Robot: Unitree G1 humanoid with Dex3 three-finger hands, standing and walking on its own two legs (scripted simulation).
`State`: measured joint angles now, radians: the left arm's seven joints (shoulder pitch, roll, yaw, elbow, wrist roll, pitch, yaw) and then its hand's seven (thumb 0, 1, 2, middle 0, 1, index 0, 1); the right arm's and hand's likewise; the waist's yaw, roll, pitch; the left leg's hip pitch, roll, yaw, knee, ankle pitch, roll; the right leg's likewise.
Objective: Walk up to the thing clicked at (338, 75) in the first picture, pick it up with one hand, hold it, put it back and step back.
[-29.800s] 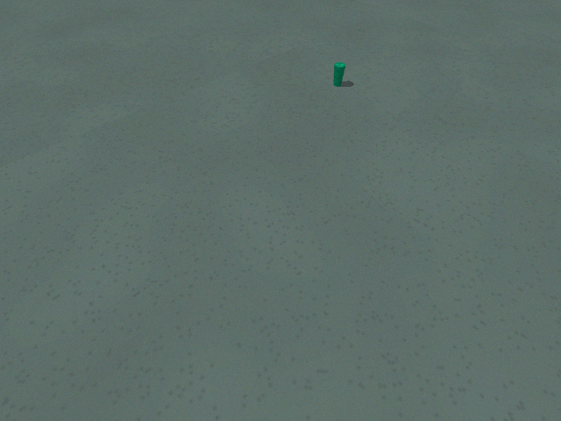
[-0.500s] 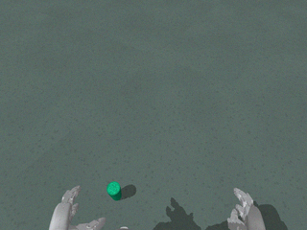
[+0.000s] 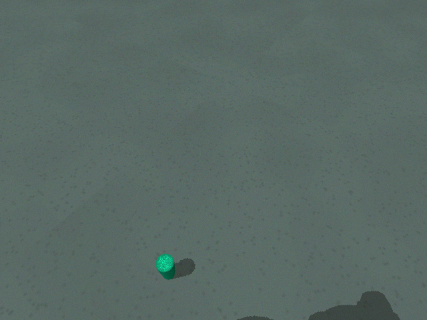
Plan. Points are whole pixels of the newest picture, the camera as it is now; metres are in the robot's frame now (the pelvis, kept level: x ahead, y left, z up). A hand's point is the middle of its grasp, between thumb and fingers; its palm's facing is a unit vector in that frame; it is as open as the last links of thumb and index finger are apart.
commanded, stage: stand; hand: left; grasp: from the side
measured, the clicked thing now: (167, 268) +0.42 +0.22 -0.70
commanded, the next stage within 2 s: step back in 1.68 s
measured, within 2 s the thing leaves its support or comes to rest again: neither
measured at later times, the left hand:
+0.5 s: hand out of the picture +0.04 +0.25 -0.15, palm faces -0.01 -0.94 -0.35, open 7.4 cm
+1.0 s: hand out of the picture +0.06 +0.24 -0.15, palm faces -0.02 -0.94 -0.33, open 7.4 cm
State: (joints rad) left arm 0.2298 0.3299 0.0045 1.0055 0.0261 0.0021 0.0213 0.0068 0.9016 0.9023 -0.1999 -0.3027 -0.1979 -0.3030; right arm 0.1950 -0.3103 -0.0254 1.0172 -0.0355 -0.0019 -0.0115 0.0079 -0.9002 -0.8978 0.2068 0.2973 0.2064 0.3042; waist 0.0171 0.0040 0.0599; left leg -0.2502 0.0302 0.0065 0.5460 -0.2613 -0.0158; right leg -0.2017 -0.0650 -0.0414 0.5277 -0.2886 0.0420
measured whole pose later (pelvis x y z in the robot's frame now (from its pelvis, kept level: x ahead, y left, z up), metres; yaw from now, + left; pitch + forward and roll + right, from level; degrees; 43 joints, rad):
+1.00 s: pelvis +0.00 +0.00 +0.01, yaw -1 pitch -2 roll +0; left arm 0.11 0.33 0.00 1.16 0.01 -0.01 0.00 0.00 0.91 0.90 -0.20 -0.30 -0.20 -0.30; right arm 0.12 -0.34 0.00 1.14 -0.02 -0.01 0.00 0.00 -0.90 -0.90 0.21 0.30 0.21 0.30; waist 0.01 0.01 0.06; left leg -0.15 0.04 0.02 0.35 -0.16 -0.02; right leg -0.11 -0.05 -0.04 0.34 -0.19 0.04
